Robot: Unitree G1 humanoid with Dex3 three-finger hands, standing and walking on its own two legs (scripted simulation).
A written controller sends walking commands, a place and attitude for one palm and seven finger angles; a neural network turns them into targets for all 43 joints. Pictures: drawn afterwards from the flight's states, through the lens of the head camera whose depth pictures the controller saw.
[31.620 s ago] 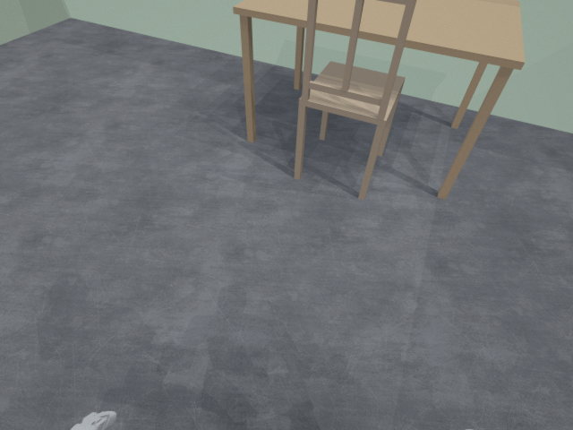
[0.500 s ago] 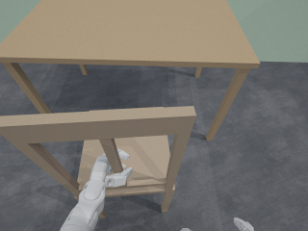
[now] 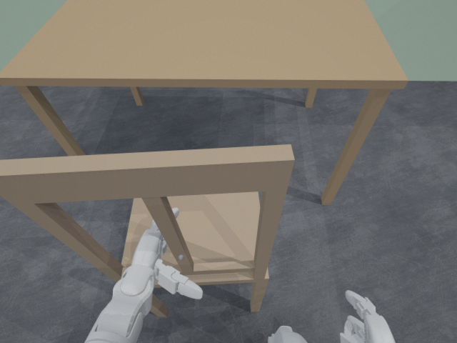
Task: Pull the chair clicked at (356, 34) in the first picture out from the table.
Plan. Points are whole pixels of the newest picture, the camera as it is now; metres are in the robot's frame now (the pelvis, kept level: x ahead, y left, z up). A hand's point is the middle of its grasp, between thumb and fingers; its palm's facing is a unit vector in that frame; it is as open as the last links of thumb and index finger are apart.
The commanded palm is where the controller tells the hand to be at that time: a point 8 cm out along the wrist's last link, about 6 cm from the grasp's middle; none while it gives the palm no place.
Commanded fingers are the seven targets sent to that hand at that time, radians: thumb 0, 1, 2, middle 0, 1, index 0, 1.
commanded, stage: open the thumb and straighten the fingers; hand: left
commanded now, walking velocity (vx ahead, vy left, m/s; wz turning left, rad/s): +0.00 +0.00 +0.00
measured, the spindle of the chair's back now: (174, 239) +0.31 +0.11 -0.01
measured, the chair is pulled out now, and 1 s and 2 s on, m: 0.32 0.32 0.32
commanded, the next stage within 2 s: draw the fingers out of the gap in 0.06 s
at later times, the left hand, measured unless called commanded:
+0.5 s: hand (170, 303) +0.20 +0.11 -0.04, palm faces -0.09 -0.98 -0.16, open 17.5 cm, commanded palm +0.20 +0.16 -0.02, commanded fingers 0.00 -0.55 0.20 0.00 0.00 0.00 0.00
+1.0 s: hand (164, 342) +0.14 +0.11 -0.04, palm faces -0.08 -0.99 -0.15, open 17.5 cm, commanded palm +0.12 +0.16 -0.02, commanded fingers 0.00 -0.55 0.20 0.00 0.00 0.00 0.00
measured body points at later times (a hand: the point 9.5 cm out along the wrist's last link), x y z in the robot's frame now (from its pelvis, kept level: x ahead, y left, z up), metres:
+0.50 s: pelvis +0.00 +0.00 -0.01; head +0.04 -0.02 +0.44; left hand +0.20 +0.16 -0.03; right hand +0.17 -0.24 -0.09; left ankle -0.07 +0.13 -0.70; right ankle +0.06 -0.12 -0.70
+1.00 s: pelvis -0.01 +0.01 -0.03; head +0.03 +0.00 +0.42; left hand +0.15 +0.16 -0.02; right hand +0.18 -0.22 -0.09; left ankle -0.07 +0.13 -0.70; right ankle +0.06 -0.12 -0.70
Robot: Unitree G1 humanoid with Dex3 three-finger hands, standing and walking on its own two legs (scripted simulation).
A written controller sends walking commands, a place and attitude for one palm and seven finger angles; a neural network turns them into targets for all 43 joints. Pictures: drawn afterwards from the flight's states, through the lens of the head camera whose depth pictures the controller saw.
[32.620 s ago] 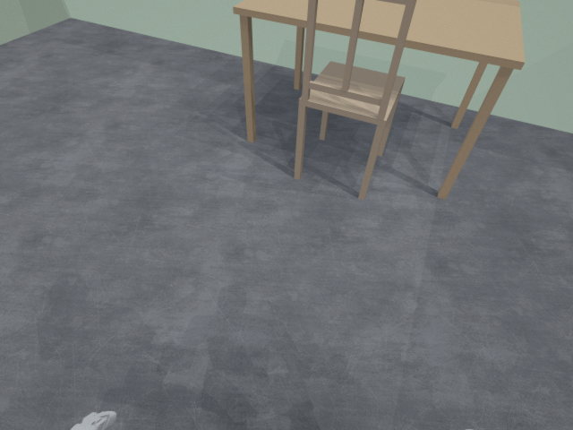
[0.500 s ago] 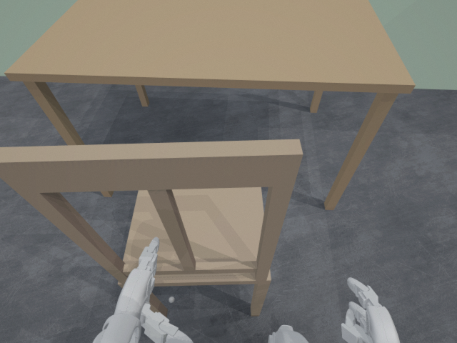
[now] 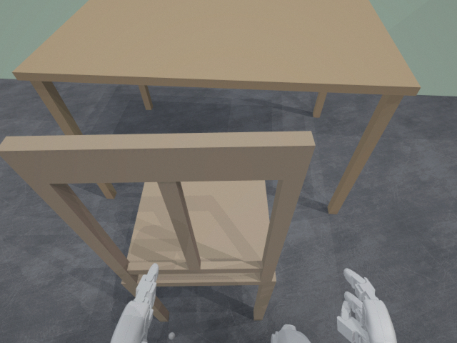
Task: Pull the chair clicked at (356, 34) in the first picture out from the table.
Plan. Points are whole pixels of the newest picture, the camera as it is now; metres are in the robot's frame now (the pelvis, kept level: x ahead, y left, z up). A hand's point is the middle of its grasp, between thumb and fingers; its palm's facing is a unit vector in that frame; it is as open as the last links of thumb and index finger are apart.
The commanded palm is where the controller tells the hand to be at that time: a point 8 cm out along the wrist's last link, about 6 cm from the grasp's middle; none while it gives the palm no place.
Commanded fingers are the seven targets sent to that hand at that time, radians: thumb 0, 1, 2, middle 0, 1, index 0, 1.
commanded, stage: draw the hand back to the body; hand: left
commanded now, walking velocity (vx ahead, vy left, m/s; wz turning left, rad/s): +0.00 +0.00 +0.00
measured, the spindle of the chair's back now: (184, 231) +0.32 +0.09 +0.01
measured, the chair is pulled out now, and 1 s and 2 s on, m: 0.32 0.32 0.32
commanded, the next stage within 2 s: step back with the hand held close in 1.62 s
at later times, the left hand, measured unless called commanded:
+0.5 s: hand (128, 317) +0.16 +0.14 +0.08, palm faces -0.04 -0.99 -0.09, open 17.5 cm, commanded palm +0.13 +0.21 +0.10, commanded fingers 0.00 -0.41 0.27 -0.02 -0.03 -0.02 -0.03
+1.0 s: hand (26, 266) +0.19 +0.23 +0.18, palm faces +0.40 -0.82 -0.41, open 12.8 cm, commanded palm +0.15 +0.27 +0.20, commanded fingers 0.00 0.50 0.71 -0.14 -0.22 -0.14 -0.22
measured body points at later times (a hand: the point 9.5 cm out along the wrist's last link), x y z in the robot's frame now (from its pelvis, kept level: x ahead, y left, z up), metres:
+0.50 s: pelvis -0.01 +0.00 -0.01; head +0.04 -0.02 +0.44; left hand +0.16 +0.19 +0.09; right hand +0.19 -0.22 -0.08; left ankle -0.07 +0.12 -0.67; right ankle +0.07 -0.13 -0.67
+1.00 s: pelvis +0.02 +0.00 +0.05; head +0.00 -0.03 +0.50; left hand +0.16 +0.27 +0.20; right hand +0.20 -0.23 -0.03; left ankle -0.07 +0.12 -0.67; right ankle +0.07 -0.13 -0.67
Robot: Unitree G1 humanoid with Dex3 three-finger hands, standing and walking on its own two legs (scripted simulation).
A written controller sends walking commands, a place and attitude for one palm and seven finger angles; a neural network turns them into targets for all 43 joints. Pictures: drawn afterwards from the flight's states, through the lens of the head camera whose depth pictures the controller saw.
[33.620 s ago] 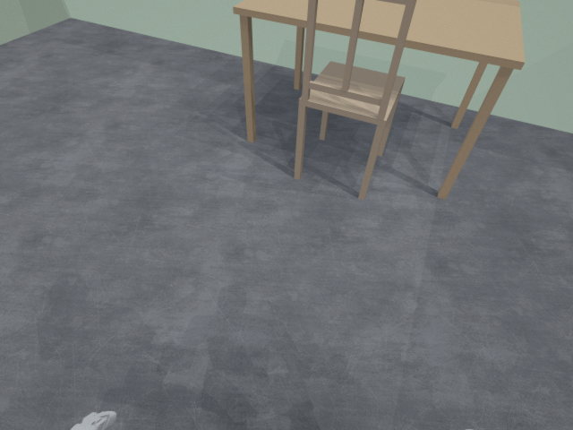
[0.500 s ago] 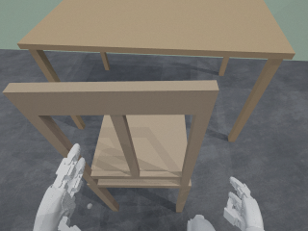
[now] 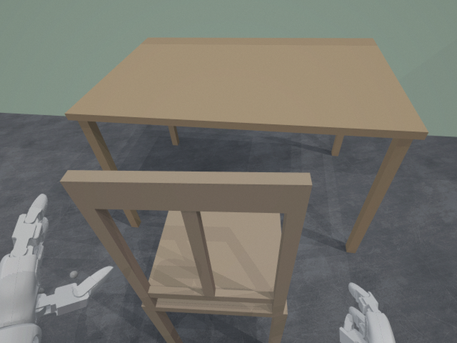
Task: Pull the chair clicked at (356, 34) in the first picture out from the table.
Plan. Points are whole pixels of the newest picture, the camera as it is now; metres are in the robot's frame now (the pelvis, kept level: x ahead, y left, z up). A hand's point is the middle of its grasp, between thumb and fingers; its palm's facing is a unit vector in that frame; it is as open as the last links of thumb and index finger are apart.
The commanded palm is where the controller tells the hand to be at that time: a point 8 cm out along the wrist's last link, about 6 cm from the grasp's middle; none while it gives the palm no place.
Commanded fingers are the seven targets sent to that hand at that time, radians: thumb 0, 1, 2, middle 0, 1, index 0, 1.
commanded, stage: draw the hand back to the body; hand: left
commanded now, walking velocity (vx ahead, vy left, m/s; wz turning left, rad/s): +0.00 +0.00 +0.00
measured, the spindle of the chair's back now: (201, 257) +0.30 +0.09 -0.03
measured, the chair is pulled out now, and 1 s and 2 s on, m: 0.32 0.32 0.32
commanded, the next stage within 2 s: step back with the hand held close in 0.62 s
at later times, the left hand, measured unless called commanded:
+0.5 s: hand (51, 250) +0.19 +0.25 +0.17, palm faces +0.47 -0.77 -0.43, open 7.6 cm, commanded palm +0.14 +0.29 +0.19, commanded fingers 0.00 0.90 0.90 -0.20 -0.30 -0.20 -0.30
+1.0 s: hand (49, 243) +0.20 +0.26 +0.17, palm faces +0.37 -0.77 -0.52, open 7.4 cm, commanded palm +0.13 +0.30 +0.20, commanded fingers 0.00 0.90 0.90 -0.20 -0.30 -0.20 -0.30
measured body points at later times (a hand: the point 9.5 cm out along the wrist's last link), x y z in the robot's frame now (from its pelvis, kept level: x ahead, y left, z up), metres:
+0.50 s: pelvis +0.00 +0.00 +0.01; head -0.01 -0.04 +0.46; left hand +0.16 +0.29 +0.19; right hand +0.17 -0.24 -0.08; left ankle -0.08 +0.12 -0.72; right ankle +0.05 -0.13 -0.72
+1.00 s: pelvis -0.02 +0.01 +0.02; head +0.01 -0.01 +0.46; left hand +0.17 +0.30 +0.20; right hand +0.14 -0.24 -0.08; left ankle -0.08 +0.12 -0.72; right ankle +0.05 -0.13 -0.72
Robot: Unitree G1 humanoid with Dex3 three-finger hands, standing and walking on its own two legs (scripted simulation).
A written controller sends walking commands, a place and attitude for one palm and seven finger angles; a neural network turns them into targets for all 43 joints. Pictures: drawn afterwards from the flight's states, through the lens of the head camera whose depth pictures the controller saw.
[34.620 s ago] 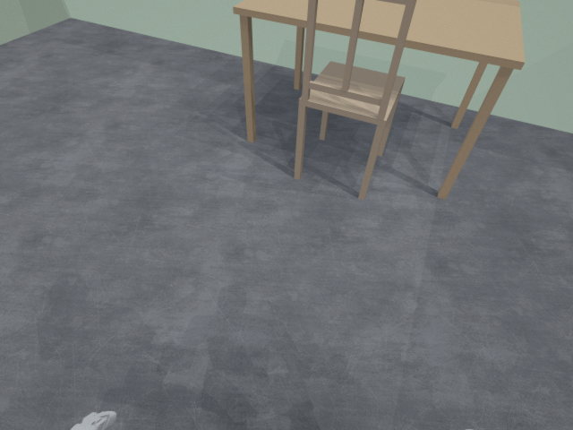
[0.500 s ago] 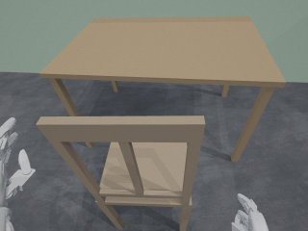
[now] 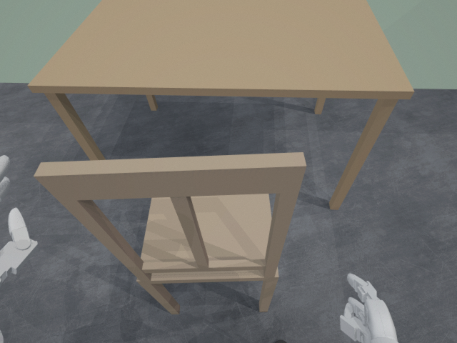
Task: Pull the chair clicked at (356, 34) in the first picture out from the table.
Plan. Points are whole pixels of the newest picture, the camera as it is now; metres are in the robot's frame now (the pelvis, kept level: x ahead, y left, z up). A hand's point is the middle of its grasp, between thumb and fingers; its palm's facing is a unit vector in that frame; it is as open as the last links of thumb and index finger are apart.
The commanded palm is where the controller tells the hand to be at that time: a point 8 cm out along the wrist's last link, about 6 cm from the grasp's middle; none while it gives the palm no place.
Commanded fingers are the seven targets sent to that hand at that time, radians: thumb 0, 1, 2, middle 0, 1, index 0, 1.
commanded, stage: step back with the hand held close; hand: left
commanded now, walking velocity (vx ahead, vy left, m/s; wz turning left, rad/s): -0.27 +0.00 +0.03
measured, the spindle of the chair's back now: (194, 236) +0.32 +0.10 -0.05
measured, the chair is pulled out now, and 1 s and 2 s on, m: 0.32 0.32 0.32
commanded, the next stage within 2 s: stop stepping back and stand still in 1.92 s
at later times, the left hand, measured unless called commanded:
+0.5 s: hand (18, 281) +0.17 +0.25 +0.15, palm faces +0.49 -0.74 -0.46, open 7.4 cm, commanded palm +0.10 +0.29 +0.18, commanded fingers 0.00 0.90 0.90 -0.20 -0.30 -0.20 -0.30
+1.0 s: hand (2, 289) +0.16 +0.27 +0.15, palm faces +0.46 -0.73 -0.51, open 7.4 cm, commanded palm +0.08 +0.30 +0.18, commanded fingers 0.00 0.90 0.90 -0.20 -0.30 -0.20 -0.30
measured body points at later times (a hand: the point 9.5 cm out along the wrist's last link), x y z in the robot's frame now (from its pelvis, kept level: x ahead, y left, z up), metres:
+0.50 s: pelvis -0.04 -0.02 -0.01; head -0.01 -0.02 +0.44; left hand +0.13 +0.29 +0.18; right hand +0.14 -0.25 -0.10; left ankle -0.06 +0.11 -0.74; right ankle +0.08 -0.14 -0.74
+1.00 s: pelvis -0.05 -0.01 -0.01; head -0.01 +0.01 +0.44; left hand +0.13 +0.30 +0.18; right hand +0.13 -0.25 -0.10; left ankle -0.06 +0.11 -0.74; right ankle +0.08 -0.14 -0.74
